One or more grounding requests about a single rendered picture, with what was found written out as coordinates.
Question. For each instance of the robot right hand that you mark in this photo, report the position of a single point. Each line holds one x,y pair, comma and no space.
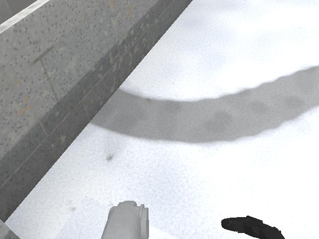
251,226

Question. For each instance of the left robot thigh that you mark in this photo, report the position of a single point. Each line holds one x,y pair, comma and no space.
127,221

